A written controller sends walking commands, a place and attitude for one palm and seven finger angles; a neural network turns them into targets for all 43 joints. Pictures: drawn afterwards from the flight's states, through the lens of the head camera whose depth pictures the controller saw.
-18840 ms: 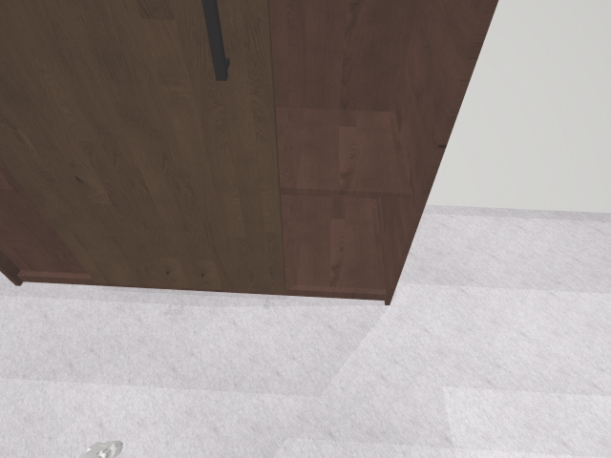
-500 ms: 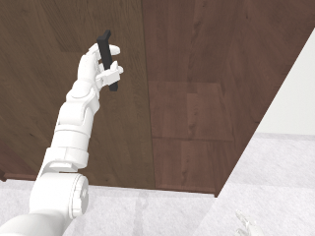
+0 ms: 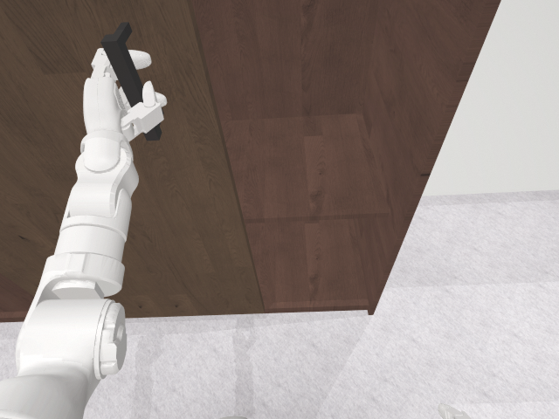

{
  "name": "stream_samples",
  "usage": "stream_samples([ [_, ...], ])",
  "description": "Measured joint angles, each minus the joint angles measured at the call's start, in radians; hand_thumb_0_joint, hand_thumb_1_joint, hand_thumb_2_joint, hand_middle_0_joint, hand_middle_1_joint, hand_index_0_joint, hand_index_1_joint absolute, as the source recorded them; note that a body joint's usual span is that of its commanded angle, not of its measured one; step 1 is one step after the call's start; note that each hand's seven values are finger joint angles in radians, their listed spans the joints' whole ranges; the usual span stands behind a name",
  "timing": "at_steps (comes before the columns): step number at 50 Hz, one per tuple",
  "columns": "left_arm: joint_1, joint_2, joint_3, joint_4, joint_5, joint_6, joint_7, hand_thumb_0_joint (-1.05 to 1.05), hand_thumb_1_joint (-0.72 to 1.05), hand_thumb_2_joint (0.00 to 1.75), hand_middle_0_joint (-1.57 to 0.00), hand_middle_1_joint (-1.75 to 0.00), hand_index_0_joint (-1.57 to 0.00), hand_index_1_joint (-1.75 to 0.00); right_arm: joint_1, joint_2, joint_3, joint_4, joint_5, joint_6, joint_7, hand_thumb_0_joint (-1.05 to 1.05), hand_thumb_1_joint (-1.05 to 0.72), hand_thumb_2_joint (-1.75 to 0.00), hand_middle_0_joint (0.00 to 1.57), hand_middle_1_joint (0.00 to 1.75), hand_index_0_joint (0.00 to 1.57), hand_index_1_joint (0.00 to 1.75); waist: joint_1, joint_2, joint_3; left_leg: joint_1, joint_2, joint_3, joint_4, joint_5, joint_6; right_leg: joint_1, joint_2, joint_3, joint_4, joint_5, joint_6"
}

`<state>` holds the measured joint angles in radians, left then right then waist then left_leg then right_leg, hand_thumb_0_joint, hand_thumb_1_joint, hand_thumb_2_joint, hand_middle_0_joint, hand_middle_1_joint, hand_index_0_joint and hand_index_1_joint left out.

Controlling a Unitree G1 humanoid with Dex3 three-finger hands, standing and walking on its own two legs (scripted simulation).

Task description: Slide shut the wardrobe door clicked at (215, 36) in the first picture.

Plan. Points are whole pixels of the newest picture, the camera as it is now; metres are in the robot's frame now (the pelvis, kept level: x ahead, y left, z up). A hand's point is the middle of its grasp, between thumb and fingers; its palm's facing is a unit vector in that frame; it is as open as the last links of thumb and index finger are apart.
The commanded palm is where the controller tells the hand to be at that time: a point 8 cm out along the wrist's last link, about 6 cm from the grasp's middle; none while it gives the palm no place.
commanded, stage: step sideways, sliding the door along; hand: left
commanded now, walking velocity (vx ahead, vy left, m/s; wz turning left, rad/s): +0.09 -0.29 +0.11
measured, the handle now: (139, 84) +0.50 +0.22 +0.22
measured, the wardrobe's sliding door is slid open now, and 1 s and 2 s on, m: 0.38 0.29 0.21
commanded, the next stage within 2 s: none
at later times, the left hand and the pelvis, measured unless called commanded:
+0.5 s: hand (169, 103) +0.47 +0.17 +0.22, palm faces +0.44 -0.89 -0.05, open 6.4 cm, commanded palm +0.43 +0.14 +0.23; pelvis +0.06 -0.09 +0.01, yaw +8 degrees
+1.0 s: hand (224, 102) +0.47 +0.09 +0.21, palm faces +0.41 -0.91 -0.04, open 6.7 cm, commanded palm +0.44 +0.07 +0.22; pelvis +0.14 -0.13 +0.03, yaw +9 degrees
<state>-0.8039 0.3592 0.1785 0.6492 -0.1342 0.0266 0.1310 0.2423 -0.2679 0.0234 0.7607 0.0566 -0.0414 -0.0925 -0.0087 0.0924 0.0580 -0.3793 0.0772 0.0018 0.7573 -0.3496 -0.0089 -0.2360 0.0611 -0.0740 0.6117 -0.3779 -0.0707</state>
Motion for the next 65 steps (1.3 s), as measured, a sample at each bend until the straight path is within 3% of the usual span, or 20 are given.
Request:
stream_samples([
  [2, -0.014, -0.023, -0.007, 0.004, 0.009, -0.01, 0.0, -0.02, 0.78, 0.86, -0.44, -1.4, -0.19, -1.4, 0.008, 0.002, -0.006, 0.034, 0.003, -0.001, 0.0, 0.01, -0.9, -0.9, 0.2, 0.3, 0.2, 0.3, 0.017, -0.023, 0.015, -0.027, -0.027, 0.002, 0.123, -0.087, 0.013, 0.031, -0.01, -0.009, -0.025, -0.003, -0.011],
  [4, -0.021, -0.039, -0.024, -0.013, 0.015, -0.025, 0.009, -0.02, 0.77, 0.86, -0.44, -1.4, -0.2, -1.4, 0.015, 0.007, -0.006, 0.047, 0.0, -0.013, 0.0, 0.01, -0.9, -0.9, 0.2, 0.3, 0.2, 0.3, 0.038, -0.061, 0.037, -0.003, -0.047, 0.038, 0.069, -0.07, 0.023, 0.053, -0.03, -0.005, -0.038, 0.0, -0.013],
  [6, -0.009, -0.046, -0.03, -0.055, 0.004, -0.033, 0.018, -0.01, 0.77, 0.86, -0.44, -1.4, -0.21, -1.39, 0.019, -0.007, -0.008, 0.024, -0.006, -0.022, 0.005, 0.02, -0.9, -0.9, 0.2, 0.3, 0.2, 0.3, 0.052, -0.055, 0.046, 0.059, -0.026, 0.05, -0.102, 0.188, 0.048, 0.013, -0.022, -0.012, 0.051, 0.003, 0.006],
  [8, 0.001, -0.034, -0.033, -0.099, -0.014, -0.033, 0.019, -0.01, 0.78, 0.87, -0.44, -1.4, -0.2, -1.39, -0.002, -0.006, -0.024, 0.005, -0.004, -0.015, 0.021, 0.02, -0.9, -0.9, 0.2, 0.3, 0.2, 0.3, 0.058, -0.058, 0.066, 0.095, -0.015, 0.047, -0.122, 0.089, 0.014, -0.061, -0.01, 0.035, 0.21, -0.048, 0.03],
  [10, -0.001, -0.024, -0.035, -0.132, -0.017, -0.026, 0.016, -0.01, 0.78, 0.87, -0.43, -1.4, -0.2, -1.38, -0.034, 0.01, -0.029, -0.008, -0.004, -0.006, 0.03, 0.02, -0.9, -0.9, 0.2, 0.3, 0.2, 0.3, 0.062, -0.078, 0.1, 0.116, -0.02, 0.04, -0.132, 0.025, -0.018, -0.106, -0.026, 0.08, 0.254, -0.07, 0.042],
  [14, -0.011, -0.019, -0.027, -0.186, -0.02, 0.0, 0.015, -0.01, 0.78, 0.87, -0.42, -1.4, -0.18, -1.36, -0.079, 0.031, -0.019, -0.055, -0.001, -0.015, 0.046, 0.01, -0.9, -0.9, 0.2, 0.3, 0.2, 0.3, 0.077, -0.063, 0.159, 0.147, 0.008, -0.001, -0.157, 0.04, -0.059, -0.134, -0.065, 0.089, 0.11, 0.016, 0.05],
  [18, -0.015, -0.029, -0.02, -0.206, -0.021, 0.02, 0.024, -0.01, 0.78, 0.87, -0.42, -1.4, -0.15, -1.35, -0.103, 0.051, -0.006, -0.085, 0.01, -0.026, 0.057, 0.01, -0.9, -0.9, 0.2, 0.3, 0.2, 0.3, 0.105, -0.043, 0.167, 0.155, 0.052, -0.048, -0.117, -0.002, -0.097, -0.09, -0.067, 0.042, -0.01, 0.193, 0.069],
  [21, 0.007, -0.047, -0.014, -0.238, -0.015, 0.019, 0.036, -0.01, 0.78, 0.88, -0.42, -1.4, -0.13, -1.36, -0.136, 0.051, -0.01, -0.08, 0.017, -0.029, 0.055, 0.01, -0.9, -0.9, 0.2, 0.3, 0.2, 0.3, 0.103, -0.019, 0.158, 0.14, 0.085, -0.082, -0.099, 0.001, -0.093, -0.068, -0.045, -0.012, -0.019, 0.15, 0.049],
  [24, 0.039, -0.061, -0.016, -0.29, -0.014, 0.025, 0.041, -0.01, 0.78, 0.88, -0.41, -1.4, -0.12, -1.37, -0.167, 0.045, -0.022, -0.077, 0.016, -0.028, 0.049, 0.01, -0.9, -0.9, 0.2, 0.3, 0.2, 0.3, 0.097, -0.04, 0.144, 0.126, 0.089, -0.052, -0.118, 0.052, -0.07, -0.063, -0.061, -0.044, -0.031, 0.13, 0.033],
  [30, 0.146, -0.081, -0.009, -0.425, -0.02, 0.009, 0.038, -0.01, 0.78, 0.88, -0.42, -1.4, -0.09, -1.35, -0.198, 0.013, -0.054, -0.132, 0.011, -0.027, 0.058, 0.01, -0.9, -0.9, 0.2, 0.3, 0.2, 0.3, 0.122, -0.027, 0.13, 0.165, 0.129, -0.007, -0.221, 0.092, -0.104, -0.033, -0.034, -0.06, -0.107, 0.139, 0.014],
  [37, 0.284, -0.111, 0.007, -0.598, -0.007, -0.017, 0.045, -0.01, 0.78, 0.88, -0.44, -1.4, -0.07, -1.35, -0.216, 0.015, -0.055, -0.175, 0.008, -0.01, 0.069, 0.01, -0.9, -0.9, 0.2, 0.3, 0.2, 0.3, 0.113, -0.057, 0.124, 0.155, 0.137, 0.062, -0.234, 0.192, -0.067, -0.001, -0.035, -0.057, -0.186, 0.157, -0.002],
  [44, 0.397, -0.16, -0.031, -0.736, 0.017, -0.043, 0.052, -0.01, 0.79, 0.87, -0.43, -1.4, -0.07, -1.33, -0.209, 0.024, -0.055, -0.191, -0.001, 0.021, 0.084, 0.01, -0.9, -0.9, 0.2, 0.3, 0.2, 0.3, 0.108, -0.069, 0.119, 0.176, 0.15, 0.1, -0.262, 0.242, -0.063, 0.024, -0.028, -0.049, -0.215, 0.184, 0.017],
  [52, 0.497, -0.194, -0.089, -0.846, 0.037, -0.062, 0.051, -0.01, 0.8, 0.85, -0.42, -1.4, -0.05, -1.3, -0.195, 0.05, -0.044, -0.208, -0.009, 0.041, 0.117, 0.01, -0.9, -0.9, 0.2, 0.3, 0.2, 0.3, 0.109, -0.081, 0.105, 0.198, 0.158, 0.117, -0.286, 0.264, -0.072, 0.065, -0.015, -0.025, -0.262, 0.164, 0.013],
  [57, 0.546, -0.221, -0.116, -0.889, 0.044, -0.08, 0.053, -0.01, 0.81, 0.85, -0.42, -1.4, -0.05, -1.28, -0.212, 0.05, -0.036, -0.209, -0.008, 0.054, 0.115, 0.01, -0.9, -0.9, 0.2, 0.3, 0.2, 0.3, 0.101, -0.068, 0.103, 0.171, 0.164, 0.111, -0.238, 0.283, -0.039, 0.076, -0.009, -0.023, -0.27, 0.165, -0.011],
  [60, 0.573, -0.232, -0.143, -0.906, 0.043, -0.104, 0.046, -0.01, 0.81, 0.84, -0.42, -1.4, -0.05, -1.28, -0.227, 0.041, -0.036, -0.206, -0.011, 0.056, 0.1, 0.01, -0.9, -0.9, 0.2, 0.3, 0.2, 0.3, 0.094, -0.059, 0.102, 0.168, 0.161, 0.094, -0.229, 0.281, -0.018, 0.068, -0.007, -0.016, -0.249, 0.167, -0.004],
  [65, 0.601, -0.223, -0.189, -0.915, 0.042, -0.148, 0.008, -0.01, 0.79, 0.85, -0.43, -1.4, -0.06, -1.3, -0.248, 0.034, -0.052, -0.196, -0.03, 0.063, 0.09, 0.01, -0.9, -0.9, 0.2, 0.3, 0.2, 0.3, 0.077, -0.058, 0.106, 0.19, 0.168, 0.105, -0.251, 0.287, -0.022, 0.059, -0.004, -0.01, -0.215, 0.198, 0.018],
])
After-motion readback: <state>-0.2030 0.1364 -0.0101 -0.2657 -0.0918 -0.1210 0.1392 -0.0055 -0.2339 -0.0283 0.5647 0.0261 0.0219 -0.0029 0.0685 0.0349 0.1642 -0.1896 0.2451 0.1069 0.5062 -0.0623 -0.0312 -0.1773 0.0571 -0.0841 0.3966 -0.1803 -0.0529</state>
